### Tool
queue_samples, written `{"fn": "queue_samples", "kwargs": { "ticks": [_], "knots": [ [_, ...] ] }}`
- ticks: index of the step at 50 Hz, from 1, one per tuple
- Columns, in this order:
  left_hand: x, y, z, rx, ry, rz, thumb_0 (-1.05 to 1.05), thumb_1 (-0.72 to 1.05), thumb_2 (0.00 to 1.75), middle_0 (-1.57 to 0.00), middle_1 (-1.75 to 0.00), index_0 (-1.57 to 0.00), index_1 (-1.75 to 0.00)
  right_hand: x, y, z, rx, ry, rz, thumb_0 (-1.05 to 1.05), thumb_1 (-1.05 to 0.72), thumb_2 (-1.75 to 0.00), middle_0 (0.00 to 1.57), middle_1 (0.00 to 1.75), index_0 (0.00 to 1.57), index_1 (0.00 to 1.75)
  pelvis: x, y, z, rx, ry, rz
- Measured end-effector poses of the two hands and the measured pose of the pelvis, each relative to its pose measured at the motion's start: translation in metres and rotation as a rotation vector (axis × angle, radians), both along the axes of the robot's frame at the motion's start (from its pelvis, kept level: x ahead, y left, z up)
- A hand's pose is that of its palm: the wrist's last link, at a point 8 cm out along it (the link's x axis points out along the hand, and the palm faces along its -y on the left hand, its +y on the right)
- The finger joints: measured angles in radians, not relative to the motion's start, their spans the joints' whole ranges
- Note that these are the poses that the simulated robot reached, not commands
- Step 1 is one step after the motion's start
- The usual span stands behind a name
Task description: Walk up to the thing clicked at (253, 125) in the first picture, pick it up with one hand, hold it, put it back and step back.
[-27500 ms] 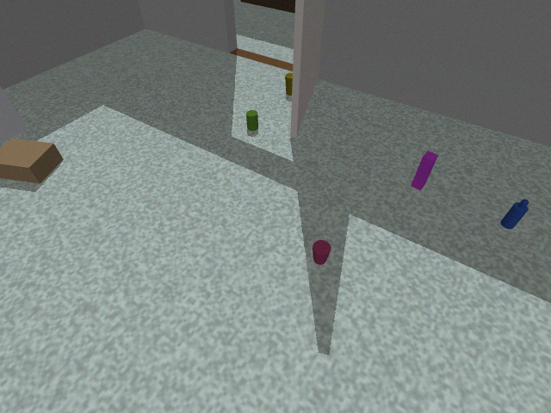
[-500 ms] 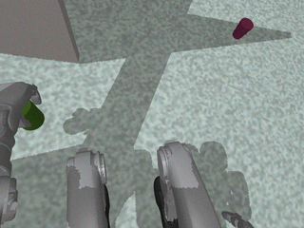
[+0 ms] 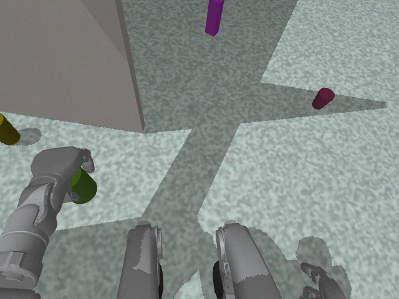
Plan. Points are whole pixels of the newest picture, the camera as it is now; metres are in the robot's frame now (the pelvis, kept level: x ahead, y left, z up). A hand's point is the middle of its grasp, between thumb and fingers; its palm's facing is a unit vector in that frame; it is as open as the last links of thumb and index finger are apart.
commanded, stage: lift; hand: left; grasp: from above
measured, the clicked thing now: (74, 183) +0.39 +0.28 -0.14
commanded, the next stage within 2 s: hold in 0.84 s
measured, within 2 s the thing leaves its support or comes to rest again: neither
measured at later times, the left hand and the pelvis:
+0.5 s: hand (43, 163) +0.35 +0.25 +0.07, palm faces -0.46 -0.10 -0.88, open 8.5 cm; pelvis +0.04 +0.00 +0.15, yaw +2 degrees
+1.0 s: hand (35, 126) +0.38 +0.24 +0.14, palm faces -0.45 -0.11 -0.89, open 8.5 cm; pelvis +0.07 +0.00 +0.21, yaw +2 degrees
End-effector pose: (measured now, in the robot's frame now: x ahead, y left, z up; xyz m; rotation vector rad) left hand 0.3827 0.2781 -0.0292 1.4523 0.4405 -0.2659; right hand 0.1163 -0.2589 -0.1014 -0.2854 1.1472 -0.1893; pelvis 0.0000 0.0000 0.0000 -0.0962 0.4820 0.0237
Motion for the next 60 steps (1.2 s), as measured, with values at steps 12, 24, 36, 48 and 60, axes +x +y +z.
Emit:
{"fn": "queue_samples", "kwargs": {
  "ticks": [12, 24, 36, 48, 60],
  "knots": [
    [-0.023, -0.007, 0.101, 0.026, 0.001, 0.014, -0.02, 0.04, 0.58, -0.61, -0.71, -0.82, -0.75, 0.009, 0.006, 0.088, 0.018, -0.085, -0.030, 0.01, -0.92, -0.91, 0.20, 0.30, 0.21, 0.30, 0.013, 0.000, 0.089, 0.032, -0.130, 0.018],
    [-0.024, -0.022, 0.154, 0.018, 0.038, 0.011, -0.02, 0.06, 0.56, -0.60, -0.72, -0.80, -0.76, 0.006, 0.000, 0.143, 0.016, -0.092, -0.060, 0.01, -0.92, -0.91, 0.20, 0.30, 0.20, 0.30, 0.034, 0.000, 0.148, 0.055, -0.216, 0.018],
    [-0.004, -0.036, 0.199, 0.030, -0.008, 0.026, -0.02, 0.06, 0.55, -0.60, -0.71, -0.81, -0.75, 0.016, -0.003, 0.178, 0.030, -0.086, -0.066, 0.01, -0.91, -0.91, 0.20, 0.30, 0.20, 0.30, 0.052, -0.003, 0.187, 0.073, -0.281, 0.013],
    [0.000, -0.038, 0.221, 0.016, 0.028, 0.035, -0.02, 0.05, 0.54, -0.62, -0.71, -0.84, -0.72, 0.042, -0.002, 0.201, 0.040, -0.121, -0.067, 0.01, -0.91, -0.90, 0.20, 0.30, 0.20, 0.30, 0.071, -0.001, 0.209, 0.083, -0.325, 0.009],
    [0.010, -0.038, 0.247, 0.037, 0.000, 0.018, -0.02, 0.07, 0.51, -0.63, -0.68, -0.85, -0.69, 0.066, 0.000, 0.212, 0.058, -0.155, -0.054, 0.01, -0.91, -0.90, 0.20, 0.30, 0.20, 0.30, 0.082, 0.000, 0.220, 0.091, -0.361, 0.010]
  ]
}}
